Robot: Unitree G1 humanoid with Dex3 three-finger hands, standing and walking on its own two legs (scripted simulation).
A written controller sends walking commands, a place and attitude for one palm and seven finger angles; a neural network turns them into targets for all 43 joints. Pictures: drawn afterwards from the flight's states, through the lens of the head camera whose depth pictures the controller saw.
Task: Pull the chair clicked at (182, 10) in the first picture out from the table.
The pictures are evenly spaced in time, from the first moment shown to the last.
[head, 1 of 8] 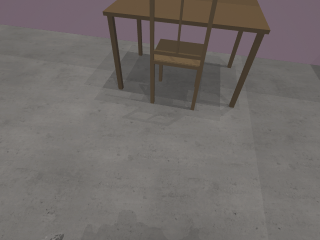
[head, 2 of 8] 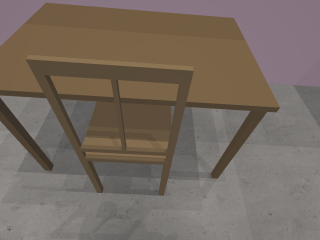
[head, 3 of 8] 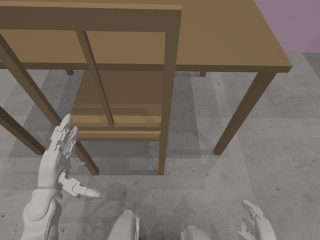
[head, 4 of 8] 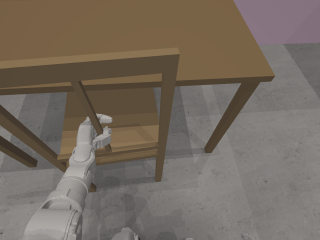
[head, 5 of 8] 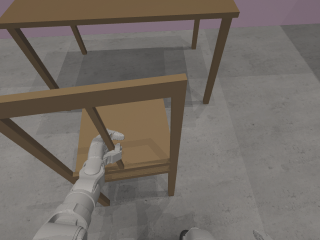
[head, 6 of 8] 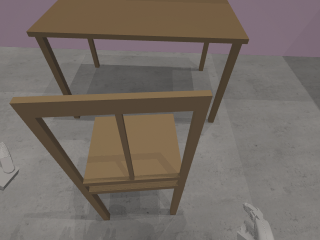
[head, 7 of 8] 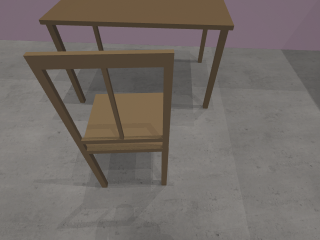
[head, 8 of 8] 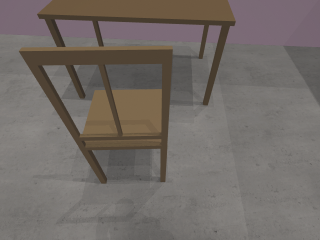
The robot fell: no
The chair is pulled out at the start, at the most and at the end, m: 0.00 0.62 0.61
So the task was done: yes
